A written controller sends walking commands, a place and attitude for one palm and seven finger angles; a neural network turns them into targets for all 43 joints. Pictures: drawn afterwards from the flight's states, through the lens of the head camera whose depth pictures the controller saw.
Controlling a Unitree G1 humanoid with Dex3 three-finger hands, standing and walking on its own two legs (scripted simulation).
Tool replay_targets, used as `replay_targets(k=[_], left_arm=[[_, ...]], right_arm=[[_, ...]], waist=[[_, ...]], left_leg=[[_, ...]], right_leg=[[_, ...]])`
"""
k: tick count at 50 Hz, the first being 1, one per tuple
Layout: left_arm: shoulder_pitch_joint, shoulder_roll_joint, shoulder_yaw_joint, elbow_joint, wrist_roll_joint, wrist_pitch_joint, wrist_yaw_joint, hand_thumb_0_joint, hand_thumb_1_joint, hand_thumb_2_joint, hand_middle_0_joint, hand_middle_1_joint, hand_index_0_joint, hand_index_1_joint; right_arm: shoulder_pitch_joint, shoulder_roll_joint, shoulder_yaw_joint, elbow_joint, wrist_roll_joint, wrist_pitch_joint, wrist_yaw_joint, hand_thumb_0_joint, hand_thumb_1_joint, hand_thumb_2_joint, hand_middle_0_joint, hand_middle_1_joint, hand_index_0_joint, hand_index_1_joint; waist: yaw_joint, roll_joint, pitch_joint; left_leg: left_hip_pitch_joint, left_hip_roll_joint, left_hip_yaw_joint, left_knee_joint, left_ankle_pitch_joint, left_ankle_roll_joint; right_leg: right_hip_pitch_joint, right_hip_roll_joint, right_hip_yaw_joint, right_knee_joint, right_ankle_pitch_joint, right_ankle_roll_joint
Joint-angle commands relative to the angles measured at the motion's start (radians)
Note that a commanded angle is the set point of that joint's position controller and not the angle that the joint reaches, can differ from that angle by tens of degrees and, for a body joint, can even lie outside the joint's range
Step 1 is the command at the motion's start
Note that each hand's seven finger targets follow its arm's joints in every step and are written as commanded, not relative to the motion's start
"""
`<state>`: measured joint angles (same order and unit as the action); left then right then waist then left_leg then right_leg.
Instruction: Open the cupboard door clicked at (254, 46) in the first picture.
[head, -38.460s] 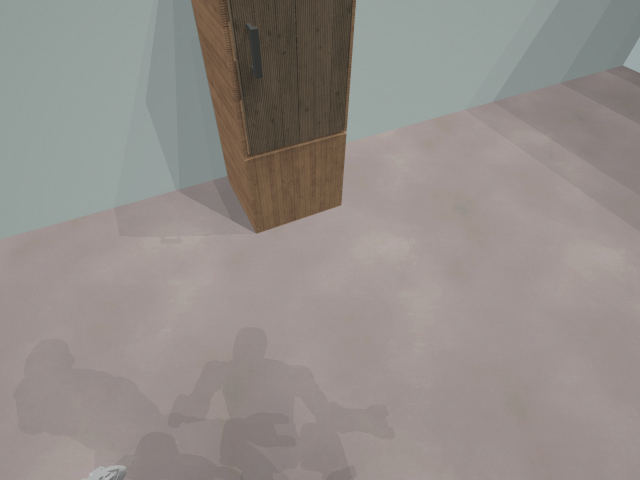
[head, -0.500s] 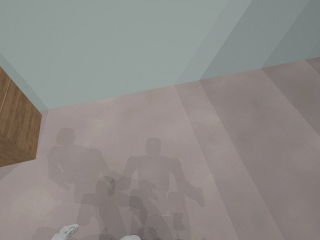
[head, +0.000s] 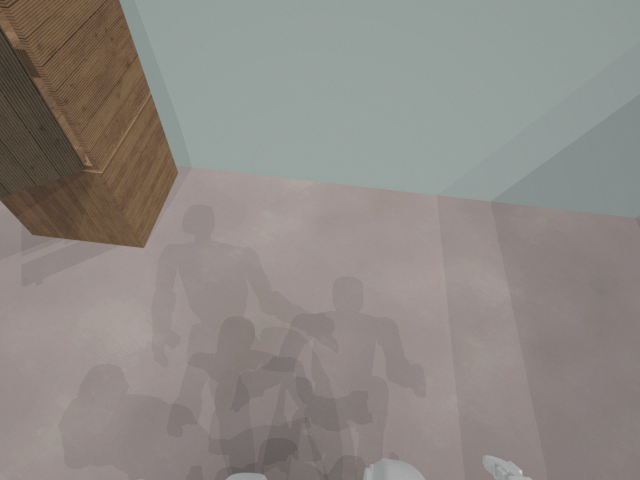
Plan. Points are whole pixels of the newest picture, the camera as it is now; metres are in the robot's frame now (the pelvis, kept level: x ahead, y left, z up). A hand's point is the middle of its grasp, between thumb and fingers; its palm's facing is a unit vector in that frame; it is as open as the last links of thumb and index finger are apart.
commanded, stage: turn to face it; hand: left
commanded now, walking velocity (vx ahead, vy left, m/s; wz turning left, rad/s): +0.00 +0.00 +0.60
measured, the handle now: out of the picture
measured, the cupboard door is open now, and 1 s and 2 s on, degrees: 40 40 40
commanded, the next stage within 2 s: take the last steps up to it in 1.00 s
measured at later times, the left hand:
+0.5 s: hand out of the picture +0.01 +0.16 -0.16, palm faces +0.33 -0.92 -0.22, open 7.4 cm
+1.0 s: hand out of the picture +0.01 +0.15 -0.15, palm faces +0.50 -0.81 -0.29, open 7.4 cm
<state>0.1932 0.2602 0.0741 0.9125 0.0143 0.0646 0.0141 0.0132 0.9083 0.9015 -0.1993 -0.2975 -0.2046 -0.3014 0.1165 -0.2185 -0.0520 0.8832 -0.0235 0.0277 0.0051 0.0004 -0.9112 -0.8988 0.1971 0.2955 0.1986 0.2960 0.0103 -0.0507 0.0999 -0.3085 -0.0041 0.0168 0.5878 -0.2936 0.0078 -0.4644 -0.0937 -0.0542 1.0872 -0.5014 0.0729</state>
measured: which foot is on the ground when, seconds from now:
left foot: down 0.00-0.18, up 0.20-0.52, down 0.54-0.92, up 0.94-1.00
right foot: up 0.00-0.16, down 0.18-0.54, up 0.56-0.90, down 0.92-1.00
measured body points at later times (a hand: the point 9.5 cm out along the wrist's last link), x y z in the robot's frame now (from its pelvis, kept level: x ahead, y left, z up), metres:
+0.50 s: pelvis +0.01 -0.04 +0.01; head +0.06 -0.01 +0.45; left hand +0.00 +0.21 -0.14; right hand +0.19 -0.26 -0.13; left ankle -0.02 +0.07 -0.71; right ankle +0.03 -0.16 -0.73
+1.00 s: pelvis +0.05 -0.07 +0.00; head +0.10 -0.07 +0.45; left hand -0.01 +0.19 -0.12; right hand +0.23 -0.25 -0.16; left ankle -0.04 +0.05 -0.68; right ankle +0.08 -0.16 -0.73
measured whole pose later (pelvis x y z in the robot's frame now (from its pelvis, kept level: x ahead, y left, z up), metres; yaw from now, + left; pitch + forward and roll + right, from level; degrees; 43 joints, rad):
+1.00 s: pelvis +0.05 -0.07 +0.00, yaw +31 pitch +0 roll +1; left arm 0.19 0.19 0.04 0.91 0.02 0.00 0.02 0.01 0.91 0.90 -0.20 -0.30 -0.20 -0.30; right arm 0.17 -0.23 -0.07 0.97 -0.01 0.07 0.00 0.00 -0.91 -0.90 0.20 0.30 0.20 0.30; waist 0.00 0.04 0.08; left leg -0.42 -0.03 -0.05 0.95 -0.49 -0.03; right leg -0.26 -0.04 -0.09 0.59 -0.35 -0.03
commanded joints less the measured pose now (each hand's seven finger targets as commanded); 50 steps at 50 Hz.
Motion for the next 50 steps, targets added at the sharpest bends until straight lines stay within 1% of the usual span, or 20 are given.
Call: replay_targets(k=[1,5,7,8,9,10,14,20,24,25,27,28,32,41,43,44,45,46,48,50], left_arm=[[-0.027,0.055,0.015,-0.108,0.001,-0.033,-0.007,0.000,0.900,0.900,-0.200,-0.300,-0.200,-0.300],[0.009,0.052,0.011,-0.111,-0.001,-0.044,-0.007,0.000,0.900,0.900,-0.200,-0.300,-0.200,-0.300],[0.089,0.078,0.019,-0.095,-0.001,-0.057,-0.003,0.000,0.900,0.900,-0.200,-0.300,-0.200,-0.300],[0.136,0.133,0.033,-0.090,0.008,-0.069,0.005,0.000,0.900,0.900,-0.200,-0.300,-0.200,-0.300],[0.143,0.228,0.048,-0.094,0.023,-0.075,0.013,0.000,0.900,0.900,-0.200,-0.300,-0.200,-0.300],[0.123,0.229,0.035,-0.108,0.014,-0.073,0.014,0.000,0.900,0.900,-0.200,-0.300,-0.200,-0.300],[-0.037,0.109,0.008,-0.139,0.011,-0.074,0.020,0.000,0.900,0.900,-0.200,-0.300,-0.200,-0.300],[0.087,0.163,0.028,-0.086,0.016,-0.078,0.020,0.000,0.900,0.900,-0.200,-0.300,-0.200,-0.300],[0.078,0.180,0.040,-0.073,0.009,-0.072,0.012,0.000,0.900,0.900,-0.200,-0.300,-0.200,-0.300],[0.060,0.170,0.040,-0.077,0.002,-0.067,0.008,0.000,0.900,0.900,-0.200,-0.300,-0.200,-0.300],[-0.008,0.054,0.002,-0.148,-0.004,-0.054,0.000,0.000,0.900,0.900,-0.200,-0.300,-0.200,-0.300],[-0.062,0.079,0.005,-0.149,0.008,-0.039,0.007,0.000,0.900,0.900,-0.200,-0.300,-0.200,-0.300],[-0.019,0.062,0.013,-0.074,0.005,-0.034,-0.007,0.000,0.900,0.900,-0.200,-0.300,-0.200,-0.300],[0.006,0.028,-0.002,-0.067,-0.003,-0.042,-0.003,0.000,0.900,0.900,-0.200,-0.300,-0.200,-0.300],[0.074,0.036,0.002,-0.046,-0.005,-0.055,0.000,0.000,0.900,0.900,-0.200,-0.300,-0.200,-0.300],[0.118,0.064,0.008,-0.035,-0.002,-0.066,0.004,0.000,0.900,0.900,-0.200,-0.300,-0.200,-0.300],[0.145,0.144,0.024,-0.028,0.013,-0.078,0.013,0.000,0.900,0.900,-0.200,-0.300,-0.200,-0.300],[0.136,0.201,0.027,-0.034,0.018,-0.078,0.013,0.000,0.900,0.900,-0.200,-0.300,-0.200,-0.300],[0.075,0.138,0.016,-0.040,0.011,-0.081,0.023,0.000,0.900,0.900,-0.200,-0.300,-0.200,-0.300],[0.038,0.094,0.005,-0.046,0.007,-0.085,0.021,0.000,0.900,0.900,-0.200,-0.300,-0.200,-0.300]], right_arm=[[0.024,-0.219,-0.056,-0.051,-0.005,-0.010,-0.015,0.000,-0.900,-0.900,0.200,0.300,0.200,0.300],[-0.002,-0.226,-0.065,-0.057,-0.005,0.001,-0.010,0.000,-0.900,-0.900,0.200,0.300,0.200,0.300],[-0.036,-0.215,-0.067,-0.070,0.005,0.006,-0.007,0.000,-0.900,-0.900,0.200,0.300,0.200,0.300],[-0.033,-0.166,-0.062,-0.081,0.013,0.006,-0.002,0.000,-0.900,-0.900,0.200,0.300,0.200,0.300],[-0.031,-0.098,-0.052,-0.108,0.016,0.003,0.005,0.000,-0.900,-0.900,0.200,0.300,0.200,0.300],[-0.028,-0.145,-0.057,-0.105,0.007,0.010,0.010,0.000,-0.900,-0.900,0.200,0.300,0.200,0.300],[-0.002,-0.105,-0.052,-0.048,0.005,0.032,0.029,0.000,-0.900,-0.900,0.200,0.300,0.200,0.300],[-0.076,-0.060,-0.027,-0.058,0.015,0.020,0.033,0.000,-0.900,-0.900,0.200,0.300,0.200,0.300],[0.000,-0.082,-0.028,-0.043,0.015,0.005,0.026,0.000,-0.900,-0.900,0.200,0.300,0.200,0.300],[0.051,-0.112,-0.036,-0.031,0.012,0.000,0.026,0.000,-0.900,-0.900,0.200,0.300,0.200,0.300],[0.180,-0.298,-0.080,-0.018,0.001,-0.003,0.012,0.000,-0.900,-0.900,0.200,0.300,0.200,0.300],[0.208,-0.288,-0.075,0.003,-0.001,-0.002,-0.001,0.000,-0.900,-0.900,0.200,0.300,0.200,0.300],[0.053,-0.194,-0.044,-0.030,0.000,-0.016,-0.023,0.000,-0.900,-0.900,0.200,0.300,0.200,0.300],[0.056,-0.188,-0.046,-0.012,-0.005,-0.006,-0.019,0.000,-0.900,-0.900,0.200,0.300,0.200,0.300],[0.029,-0.177,-0.045,-0.014,0.001,-0.004,-0.018,0.000,-0.900,-0.900,0.200,0.300,0.200,0.300],[0.022,-0.156,-0.044,-0.017,0.008,-0.005,-0.015,0.000,-0.900,-0.900,0.200,0.300,0.200,0.300],[0.035,-0.097,-0.037,-0.031,0.019,-0.007,-0.008,0.000,-0.900,-0.900,0.200,0.300,0.200,0.300],[0.011,-0.084,-0.033,-0.053,0.017,-0.002,-0.002,0.000,-0.900,-0.900,0.200,0.300,0.200,0.300],[-0.010,-0.104,-0.042,-0.019,0.010,0.018,-0.005,0.000,-0.900,-0.900,0.200,0.300,0.200,0.300],[0.005,-0.079,-0.035,0.012,0.010,0.020,0.003,0.000,-0.900,-0.900,0.200,0.300,0.200,0.300]], waist=[[-0.025,0.195,-0.131],[-0.011,0.232,-0.135],[0.034,0.190,-0.150],[0.059,0.022,-0.164],[0.065,-0.291,-0.149],[0.059,-0.230,-0.142],[-0.029,-0.167,-0.072],[0.039,-0.145,-0.128],[0.000,-0.129,-0.167],[-0.035,-0.070,-0.183],[-0.108,0.371,-0.209],[-0.120,0.241,-0.211],[-0.025,0.213,-0.134],[-0.025,0.223,-0.140],[0.011,0.203,-0.156],[0.035,0.131,-0.172],[0.037,-0.115,-0.185],[0.046,-0.238,-0.145],[0.024,-0.212,-0.082],[-0.002,-0.125,-0.072]], left_leg=[[0.092,0.224,-0.238,-0.230,0.349,0.145],[0.030,0.195,-0.282,-0.192,0.295,0.130],[-0.068,0.148,-0.273,-0.110,0.235,0.086],[-0.192,0.062,-0.202,0.030,0.056,0.028],[-0.333,-0.085,-0.031,0.302,-0.281,-0.051],[-0.291,-0.033,-0.085,0.529,-0.322,-0.037],[-0.261,0.033,-0.039,0.641,-0.121,-0.066],[-0.169,0.015,0.070,0.247,-0.180,-0.073],[0.019,-0.002,0.101,-0.027,-0.029,-0.049],[0.145,0.013,0.079,-0.145,0.091,-0.034],[0.338,0.422,-0.438,-0.228,0.646,0.196],[0.295,0.426,-0.437,-0.238,0.523,0.224],[0.134,0.250,-0.224,-0.253,0.415,0.148],[0.099,0.219,-0.252,-0.207,0.412,0.150],[0.043,0.186,-0.241,-0.143,0.388,0.115],[-0.014,0.140,-0.211,-0.070,0.297,0.070],[-0.172,0.017,-0.081,0.109,0.031,-0.004],[-0.218,-0.056,-0.029,0.329,-0.316,-0.036],[-0.244,-0.004,-0.086,0.571,-0.263,-0.037],[-0.249,0.013,-0.068,0.605,-0.165,-0.051]], right_leg=[[0.002,0.014,0.031,-0.126,0.048,0.005],[0.147,0.072,-0.007,-0.358,0.091,-0.001],[0.324,0.076,-0.012,-0.577,0.242,-0.007],[0.449,-0.059,0.120,-0.745,0.220,-0.038],[0.475,-0.345,0.423,-0.837,0.302,-0.156],[0.331,-0.415,0.423,-0.845,0.265,-0.230],[0.247,-0.234,0.095,-0.781,0.439,-0.171],[0.423,-0.270,0.005,-0.682,0.747,-0.188],[0.375,-0.269,-0.059,-0.560,0.721,-0.136],[0.286,-0.251,-0.099,-0.469,0.636,-0.092],[-0.122,-0.044,-0.099,-0.076,-0.186,0.018],[-0.144,-0.042,0.006,0.029,-0.152,0.004],[-0.088,-0.025,0.055,0.060,0.082,0.004],[0.128,0.067,-0.008,-0.350,0.072,-0.008],[0.268,0.078,-0.020,-0.545,0.211,-0.013],[0.379,0.036,0.017,-0.687,0.315,-0.023],[0.489,-0.178,0.247,-0.770,0.421,-0.091],[0.400,-0.371,0.382,-0.807,0.525,-0.214],[0.316,-0.309,0.338,-0.789,0.579,-0.255],[0.329,-0.229,0.173,-0.746,0.690,-0.218]])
